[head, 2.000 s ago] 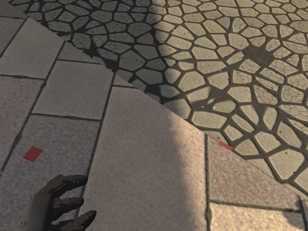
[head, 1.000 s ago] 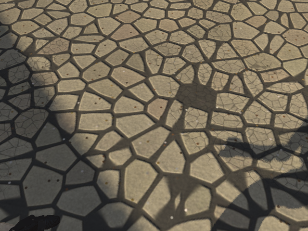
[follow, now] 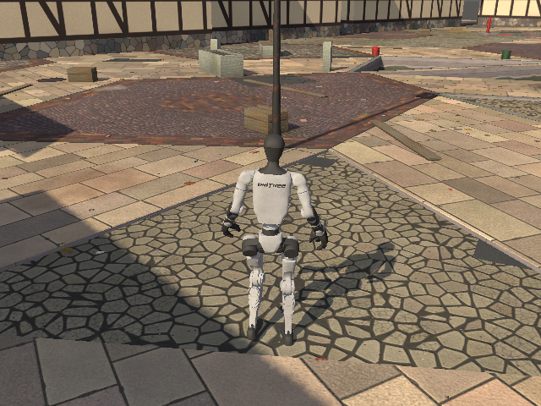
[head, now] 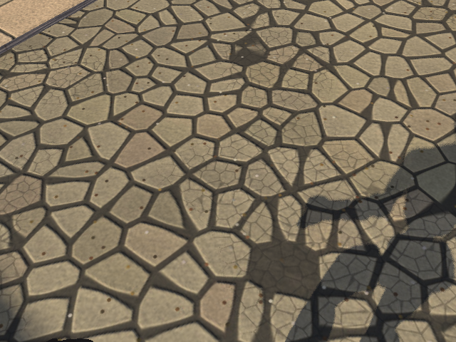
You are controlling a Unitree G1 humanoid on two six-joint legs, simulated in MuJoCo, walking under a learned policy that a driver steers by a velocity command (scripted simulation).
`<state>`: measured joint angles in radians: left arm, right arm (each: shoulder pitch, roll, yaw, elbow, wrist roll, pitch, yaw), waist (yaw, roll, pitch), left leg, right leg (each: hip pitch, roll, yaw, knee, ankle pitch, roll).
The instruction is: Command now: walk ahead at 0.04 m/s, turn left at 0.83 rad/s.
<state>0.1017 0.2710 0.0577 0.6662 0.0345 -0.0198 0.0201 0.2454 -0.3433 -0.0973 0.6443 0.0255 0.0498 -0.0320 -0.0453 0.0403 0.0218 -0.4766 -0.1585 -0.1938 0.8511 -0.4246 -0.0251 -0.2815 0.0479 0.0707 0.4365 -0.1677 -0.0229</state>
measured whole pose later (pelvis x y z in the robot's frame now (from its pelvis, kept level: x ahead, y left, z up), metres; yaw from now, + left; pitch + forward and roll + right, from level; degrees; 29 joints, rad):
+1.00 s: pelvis +0.17 +0.04 -0.01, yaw +12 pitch +3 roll +3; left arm 0.19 0.30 0.07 0.66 -0.04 -0.01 -0.04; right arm 0.34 -0.34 -0.11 0.81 0.01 -0.07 0.00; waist -0.06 0.01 -0.02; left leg 0.09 0.07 0.26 0.23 -0.35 -0.08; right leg -0.69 -0.16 -0.01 0.89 -0.20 -0.03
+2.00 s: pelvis +1.08 -0.15 -0.03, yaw +6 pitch +2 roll +0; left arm -0.09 0.24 0.00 0.52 -0.02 -0.16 0.00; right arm 0.58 -0.25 -0.07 0.81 0.03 -0.06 0.00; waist -0.14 0.01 0.01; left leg 0.06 -0.09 -0.32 0.57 -0.54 0.07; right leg -0.52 0.00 0.14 0.53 -0.06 0.02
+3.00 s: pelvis +1.88 +0.16 -0.02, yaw +62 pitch -1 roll -3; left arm 0.23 0.28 0.05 0.66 0.01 -0.10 -0.01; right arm 0.29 -0.32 -0.05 0.70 0.04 -0.03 0.00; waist 0.00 0.04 0.05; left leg -0.42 -0.01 -0.08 1.37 -0.36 0.06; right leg -0.33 0.02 0.01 0.58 -0.24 0.03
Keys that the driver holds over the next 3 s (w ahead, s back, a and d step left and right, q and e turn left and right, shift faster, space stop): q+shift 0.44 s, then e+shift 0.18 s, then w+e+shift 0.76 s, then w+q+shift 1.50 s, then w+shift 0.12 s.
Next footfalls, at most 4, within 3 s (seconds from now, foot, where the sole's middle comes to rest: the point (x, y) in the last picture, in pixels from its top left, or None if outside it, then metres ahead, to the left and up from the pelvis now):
0.38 left None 0.02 0.17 -0.78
1.10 right None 0.40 -0.08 -0.78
1.58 left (241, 221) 0.90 -0.02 -0.78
2.00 right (304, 136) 1.28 -0.30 -0.78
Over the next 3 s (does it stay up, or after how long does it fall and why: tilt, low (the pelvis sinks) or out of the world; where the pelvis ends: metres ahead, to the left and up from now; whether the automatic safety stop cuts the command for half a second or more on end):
stays up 1.88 0.16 -0.02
